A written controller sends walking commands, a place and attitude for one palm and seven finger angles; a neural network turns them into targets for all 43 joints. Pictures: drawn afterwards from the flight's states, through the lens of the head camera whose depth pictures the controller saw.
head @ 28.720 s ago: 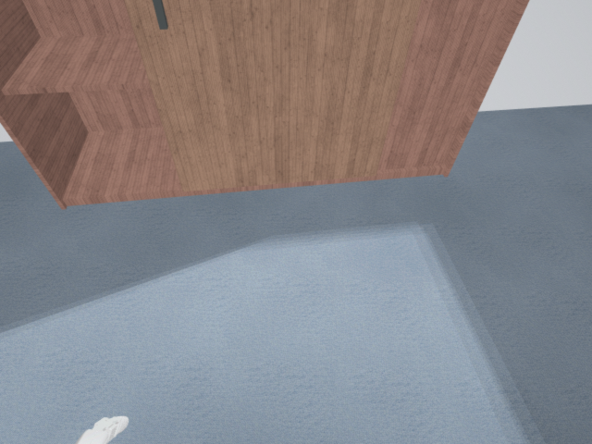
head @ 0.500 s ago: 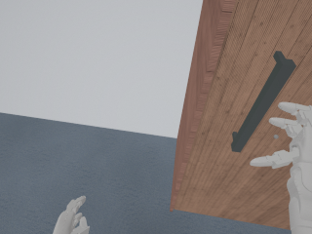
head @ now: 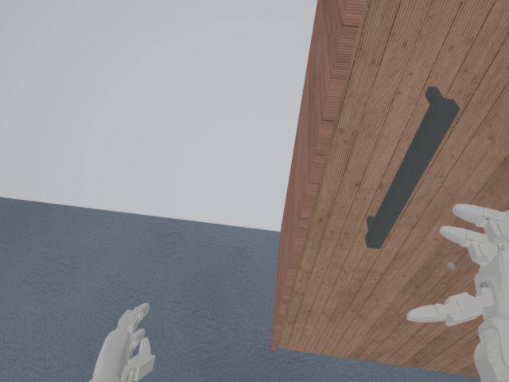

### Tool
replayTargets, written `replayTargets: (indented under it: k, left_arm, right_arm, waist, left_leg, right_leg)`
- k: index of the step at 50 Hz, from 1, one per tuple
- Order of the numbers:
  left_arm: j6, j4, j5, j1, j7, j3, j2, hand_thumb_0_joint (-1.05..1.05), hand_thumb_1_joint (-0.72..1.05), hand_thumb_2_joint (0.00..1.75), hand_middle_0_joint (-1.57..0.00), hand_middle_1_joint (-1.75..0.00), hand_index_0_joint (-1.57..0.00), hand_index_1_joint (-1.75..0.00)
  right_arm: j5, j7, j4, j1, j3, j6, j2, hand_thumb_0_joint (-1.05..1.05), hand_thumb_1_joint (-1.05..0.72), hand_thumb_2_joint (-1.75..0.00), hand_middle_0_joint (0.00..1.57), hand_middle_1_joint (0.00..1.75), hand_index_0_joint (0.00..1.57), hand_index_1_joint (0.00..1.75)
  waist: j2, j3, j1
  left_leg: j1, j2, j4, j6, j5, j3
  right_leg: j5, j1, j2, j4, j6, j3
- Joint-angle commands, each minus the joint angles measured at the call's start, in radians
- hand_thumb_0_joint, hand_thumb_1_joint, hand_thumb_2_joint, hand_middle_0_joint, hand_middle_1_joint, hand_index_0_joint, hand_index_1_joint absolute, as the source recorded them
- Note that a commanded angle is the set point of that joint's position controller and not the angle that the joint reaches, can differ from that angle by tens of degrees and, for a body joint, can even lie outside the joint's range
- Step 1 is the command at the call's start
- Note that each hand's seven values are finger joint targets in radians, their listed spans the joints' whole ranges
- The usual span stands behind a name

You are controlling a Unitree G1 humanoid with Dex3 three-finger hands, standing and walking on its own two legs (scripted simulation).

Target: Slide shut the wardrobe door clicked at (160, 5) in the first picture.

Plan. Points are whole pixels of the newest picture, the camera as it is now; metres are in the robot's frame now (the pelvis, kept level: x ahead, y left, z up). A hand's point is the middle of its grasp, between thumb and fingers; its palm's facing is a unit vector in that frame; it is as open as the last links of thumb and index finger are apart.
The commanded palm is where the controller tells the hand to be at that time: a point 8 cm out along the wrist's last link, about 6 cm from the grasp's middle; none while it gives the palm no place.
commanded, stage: slip the hand off the handle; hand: right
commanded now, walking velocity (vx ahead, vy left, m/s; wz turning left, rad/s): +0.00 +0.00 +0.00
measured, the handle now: (398, 178) +0.37 -0.21 +0.17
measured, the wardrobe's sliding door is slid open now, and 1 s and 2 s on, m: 0.00 0.00 0.00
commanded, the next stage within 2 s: draw the hand back to the body in 0.20 s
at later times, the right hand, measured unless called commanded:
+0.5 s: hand (451, 294) +0.20 -0.23 +0.14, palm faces +0.14 +0.99 -0.08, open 14.7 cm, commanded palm +0.16 -0.29 +0.15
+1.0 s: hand (484, 291) +0.20 -0.26 +0.15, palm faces +0.42 +0.85 -0.32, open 13.7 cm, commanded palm +0.15 -0.29 +0.17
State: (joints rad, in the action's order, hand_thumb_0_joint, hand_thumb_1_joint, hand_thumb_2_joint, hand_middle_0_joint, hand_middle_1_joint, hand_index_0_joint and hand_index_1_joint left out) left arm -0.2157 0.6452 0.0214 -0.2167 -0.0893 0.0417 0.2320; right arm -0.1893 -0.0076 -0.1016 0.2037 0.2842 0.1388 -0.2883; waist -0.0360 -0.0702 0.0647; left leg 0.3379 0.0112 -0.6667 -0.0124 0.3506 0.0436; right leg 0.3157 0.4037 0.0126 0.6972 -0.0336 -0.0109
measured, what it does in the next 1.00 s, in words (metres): stands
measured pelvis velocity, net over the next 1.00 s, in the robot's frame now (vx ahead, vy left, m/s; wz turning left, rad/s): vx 0.01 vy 0.01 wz -0.01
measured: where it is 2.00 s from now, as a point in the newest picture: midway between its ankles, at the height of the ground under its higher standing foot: outside the picture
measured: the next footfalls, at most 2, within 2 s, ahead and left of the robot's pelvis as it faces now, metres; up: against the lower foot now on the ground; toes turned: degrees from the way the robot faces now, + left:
none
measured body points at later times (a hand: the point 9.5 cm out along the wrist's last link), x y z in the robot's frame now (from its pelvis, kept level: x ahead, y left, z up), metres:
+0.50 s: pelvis +0.00 +0.01 +0.00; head -0.03 +0.02 +0.45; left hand +0.20 +0.22 -0.06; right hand +0.19 -0.28 +0.14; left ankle +0.00 +0.11 -0.72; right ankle +0.03 -0.09 -0.72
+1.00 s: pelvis +0.01 +0.01 +0.01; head -0.02 +0.02 +0.46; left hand +0.21 +0.22 -0.05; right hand +0.17 -0.30 +0.17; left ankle +0.00 +0.11 -0.72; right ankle +0.03 -0.09 -0.72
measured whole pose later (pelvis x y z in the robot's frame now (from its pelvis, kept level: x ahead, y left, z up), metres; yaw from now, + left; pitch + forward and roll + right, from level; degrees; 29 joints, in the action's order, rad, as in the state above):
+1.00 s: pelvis +0.01 +0.01 +0.01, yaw -1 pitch -3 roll +2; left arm -0.26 0.64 0.02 -0.22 -0.09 0.04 0.24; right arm -0.14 0.05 -0.34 0.43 0.32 0.01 -0.36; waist -0.06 -0.04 0.07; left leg 0.19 0.03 -0.56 -0.02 0.32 0.06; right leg 0.30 0.28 0.00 0.63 -0.02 0.01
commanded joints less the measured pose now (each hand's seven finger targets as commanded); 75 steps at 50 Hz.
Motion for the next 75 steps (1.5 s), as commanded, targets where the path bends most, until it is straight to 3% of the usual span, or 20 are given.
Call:
replayTargets:
  k: [1, 6, 9, 13, 16, 17, 21, 24, 28, 30, 34, 41, 42, 43, 45, 48, 52, 61, 65, 75]
  left_arm:
    - [-0.070, -0.160, 0.005, 0.119, -0.012, -0.043, 0.116, 0.00, 0.90, 0.90, -0.20, -0.30, -0.20, -0.30]
    - [-0.078, -0.176, -0.003, 0.115, -0.003, -0.044, 0.107, 0.00, 0.90, 0.90, -0.20, -0.30, -0.20, -0.30]
    - [-0.073, -0.172, -0.003, 0.111, -0.003, -0.042, 0.112, 0.00, 0.90, 0.90, -0.20, -0.30, -0.20, -0.30]
    - [-0.079, -0.173, 0.002, 0.119, -0.011, -0.039, 0.106, 0.00, 0.90, 0.90, -0.20, -0.30, -0.20, -0.30]
    - [-0.094, -0.165, 0.002, 0.117, -0.017, -0.036, 0.110, 0.00, 0.90, 0.90, -0.20, -0.30, -0.20, -0.30]
    - [-0.113, -0.157, 0.030, 0.112, -0.027, -0.027, 0.130, 0.00, 0.90, 0.90, -0.20, -0.30, -0.20, -0.30]
    - [-0.160, -0.160, 0.048, 0.132, -0.065, -0.013, 0.135, 0.00, 0.90, 0.90, -0.20, -0.30, -0.20, -0.30]
    - [-0.176, -0.167, 0.044, 0.137, -0.057, -0.014, 0.125, 0.00, 0.90, 0.90, -0.20, -0.30, -0.20, -0.30]
    - [-0.174, -0.182, 0.049, 0.134, -0.031, -0.016, 0.114, 0.00, 0.90, 0.90, -0.20, -0.30, -0.20, -0.30]
    - [-0.170, -0.186, 0.051, 0.128, -0.025, -0.020, 0.120, 0.00, 0.90, 0.90, -0.20, -0.30, -0.20, -0.30]
    - [-0.171, -0.188, 0.054, 0.131, -0.028, -0.020, 0.122, 0.00, 0.90, 0.90, -0.20, -0.30, -0.20, -0.30]
    - [-0.189, -0.173, 0.051, 0.122, -0.045, -0.021, 0.127, 0.00, 0.90, 0.90, -0.20, -0.30, -0.20, -0.30]
    - [-0.162, -0.168, 0.012, 0.144, -0.030, -0.043, 0.128, 0.00, 0.90, 0.90, -0.20, -0.30, -0.20, -0.30]
    - [-0.149, -0.167, 0.005, 0.137, -0.022, -0.037, 0.114, 0.00, 0.90, 0.90, -0.20, -0.30, -0.20, -0.30]
    - [-0.114, -0.161, 0.002, 0.126, -0.010, -0.042, 0.111, 0.00, 0.90, 0.90, -0.20, -0.30, -0.20, -0.30]
    - [-0.087, -0.164, -0.003, 0.133, -0.001, -0.046, 0.110, 0.00, 0.90, 0.90, -0.20, -0.30, -0.20, -0.30]
    - [-0.060, -0.162, -0.008, 0.140, -0.001, -0.051, 0.110, 0.00, 0.90, 0.90, -0.20, -0.30, -0.20, -0.30]
    - [-0.017, -0.154, -0.012, 0.147, 0.007, -0.052, 0.103, 0.00, 0.90, 0.90, -0.20, -0.30, -0.20, -0.30]
    - [0.002, -0.158, -0.014, 0.147, 0.011, -0.056, 0.102, 0.00, 0.90, 0.90, -0.20, -0.30, -0.20, -0.30]
    - [0.030, -0.159, -0.016, 0.151, 0.020, -0.058, 0.103, 0.00, 0.90, 0.90, -0.20, -0.30, -0.20, -0.30]
  right_arm:
    - [-0.019, -0.006, -0.281, -0.129, 0.067, 0.057, -0.172, 0.00, 0.55, -0.20, 0.25, 1.15, 0.25, 1.15]
    - [-0.024, -0.004, -0.379, 0.026, 0.069, 0.055, -0.154, 0.00, 0.55, -0.20, 0.25, 1.15, 0.25, 1.15]
    - [-0.037, -0.013, -0.375, 0.105, 0.107, 0.048, -0.179, 0.00, 0.55, -0.20, 0.25, 1.15, 0.25, 1.15]
    - [-0.049, -0.024, -0.422, 0.033, 0.098, 0.070, -0.172, 0.00, 0.55, -0.20, 0.25, 1.15, 0.25, 1.15]
    - [-0.051, -0.031, -0.405, 0.004, 0.061, 0.086, -0.147, 0.00, 0.55, -0.20, 0.25, 1.15, 0.25, 1.15]
    - [-0.139, -0.130, -0.332, 0.005, 0.032, 0.031, -0.141, 0.00, 0.55, -0.20, 0.25, 1.15, 0.25, 1.15]
    - [-0.187, -0.268, -0.347, -0.091, 0.102, -0.082, -0.259, 0.00, 0.55, -0.20, 0.25, 1.15, 0.25, 1.15]
    - [-0.199, -0.257, -0.346, -0.024, 0.189, -0.129, -0.286, 0.00, 0.55, -0.20, 0.25, 1.15, 0.25, 1.15]
    - [-0.222, -0.227, -0.343, 0.063, 0.216, -0.164, -0.242, 0.00, 0.55, -0.20, 0.25, 1.15, 0.25, 1.15]
    - [-0.222, -0.226, -0.329, 0.080, 0.210, -0.181, -0.229, 0.00, 0.55, -0.20, 0.25, 1.15, 0.25, 1.15]
    - [-0.200, -0.227, -0.390, 0.036, 0.171, -0.194, -0.224, 0.00, 0.55, -0.20, 0.25, 1.15, 0.25, 1.15]
    - [-0.198, -0.224, -0.414, -0.012, 0.209, -0.170, -0.270, 0.00, 0.37, -0.29, 0.24, 1.04, 0.24, 1.04]
    - [-0.012, -0.055, -0.470, -0.022, 0.267, -0.112, -0.409, 0.00, 0.33, -0.31, 0.24, 1.02, 0.24, 1.02]
    - [0.003, 0.001, -0.409, 0.057, 0.177, -0.100, -0.275, 0.00, 0.30, -0.32, 0.24, 1.00, 0.24, 1.00]
    - [0.041, 0.059, -0.399, 0.107, 0.130, -0.070, -0.239, 0.00, 0.22, -0.36, 0.24, 0.96, 0.24, 0.96]
    - [0.074, 0.101, -0.472, 0.121, 0.116, -0.029, -0.248, 0.00, 0.12, -0.41, 0.24, 0.89, 0.24, 0.89]
    - [0.091, 0.124, -0.463, 0.132, 0.116, -0.010, -0.250, 0.00, -0.03, -0.48, 0.23, 0.81, 0.23, 0.81]
    - [0.107, 0.131, -0.474, 0.142, 0.132, 0.007, -0.248, 0.00, -0.36, -0.64, 0.22, 0.62, 0.22, 0.62]
    - [0.105, 0.127, -0.456, 0.175, 0.135, 0.001, -0.241, 0.00, -0.50, -0.71, 0.21, 0.53, 0.21, 0.53]
    - [0.106, 0.126, -0.486, 0.140, 0.155, 0.001, -0.250, 0.00, -0.86, -0.88, 0.20, 0.32, 0.20, 0.32]
  waist:
    - [-0.027, -0.097, -0.007]
    - [-0.009, -0.133, 0.010]
    - [0.021, -0.081, 0.015]
    - [-0.040, -0.062, -0.005]
    - [-0.032, -0.051, -0.020]
    - [-0.034, -0.087, -0.047]
    - [-0.026, -0.084, -0.023]
    - [-0.027, -0.084, 0.016]
    - [-0.034, -0.066, 0.027]
    - [0.008, -0.060, 0.020]
    - [-0.047, -0.015, 0.004]
    - [-0.035, -0.035, -0.001]
    - [-0.035, 0.031, 0.029]
    - [-0.021, 0.051, 0.006]
    - [0.011, 0.040, -0.002]
    - [-0.076, -0.003, 0.001]
    - [0.010, 0.008, -0.003]
    - [-0.036, 0.011, 0.006]
    - [-0.010, 0.013, 0.008]
    - [-0.050, 0.006, 0.008]
  left_leg:
    - [0.040, -0.008, 0.116, -0.011, -0.106, -0.006]
    - [0.017, -0.006, 0.101, -0.011, -0.158, 0.001]
    - [0.025, -0.007, 0.110, -0.010, -0.150, 0.000]
    - [0.070, -0.005, 0.115, -0.009, -0.085, -0.009]
    - [0.094, -0.006, 0.121, -0.008, -0.031, -0.015]
    - [0.034, -0.014, 0.151, -0.008, -0.016, -0.027]
    - [-0.025, -0.015, 0.189, -0.009, -0.046, -0.038]
    - [-0.053, -0.011, 0.176, -0.011, -0.112, -0.020]
    - [-0.046, -0.004, 0.162, -0.010, -0.169, -0.004]
    - [-0.044, -0.003, 0.168, -0.007, -0.166, -0.010]
    - [-0.017, -0.002, 0.190, -0.007, -0.125, -0.023]
    - [-0.020, -0.005, 0.203, -0.005, -0.099, -0.026]
    - [-0.025, -0.022, 0.265, -0.016, -0.082, -0.078]
    - [-0.019, -0.039, 0.266, -0.019, -0.063, -0.069]
    - [-0.037, -0.047, 0.275, -0.018, -0.061, -0.072]
    - [-0.077, -0.045, 0.250, -0.018, -0.092, -0.055]
    - [-0.101, -0.041, 0.265, -0.015, -0.118, -0.047]
    - [-0.162, -0.038, 0.260, -0.020, -0.226, -0.034]
    - [-0.181, -0.037, 0.266, -0.019, -0.264, -0.033]
    - [-0.203, -0.034, 0.282, -0.022, -0.283, -0.030]
  right_leg:
    - [-0.090, -0.109, -0.023, -0.129, 0.018, 0.056]
    - [-0.151, -0.119, -0.021, -0.110, 0.020, 0.053]
    - [-0.138, -0.076, -0.018, -0.100, 0.018, 0.049]
    - [-0.081, -0.077, -0.012, -0.095, 0.017, 0.052]
    - [-0.026, -0.069, -0.009, -0.090, 0.013, 0.062]
    - [0.008, -0.087, -0.016, -0.108, 0.013, 0.069]
    - [-0.027, -0.107, -0.015, -0.129, -0.002, 0.081]
    - [-0.097, -0.118, -0.015, -0.139, 0.004, 0.081]
    - [-0.145, -0.124, -0.017, -0.144, 0.017, 0.067]
    - [-0.143, -0.114, -0.019, -0.141, 0.016, 0.061]
    - [-0.111, -0.121, -0.020, -0.140, 0.009, 0.057]
    - [-0.098, -0.150, -0.020, -0.148, 0.006, 0.067]
    - [-0.087, -0.114, -0.021, -0.145, 0.006, 0.059]
    - [-0.071, -0.118, -0.022, -0.141, 0.009, 0.050]
    - [-0.073, -0.156, -0.030, -0.144, 0.003, 0.043]
    - [-0.076, -0.201, -0.033, -0.188, 0.004, 0.047]
    - [-0.110, -0.221, -0.041, -0.216, 0.000, 0.049]
    - [-0.227, -0.271, -0.051, -0.264, 0.011, 0.057]
    - [-0.270, -0.279, -0.055, -0.270, 0.012, 0.049]
    - [-0.312, -0.302, -0.060, -0.289, 0.023, 0.054]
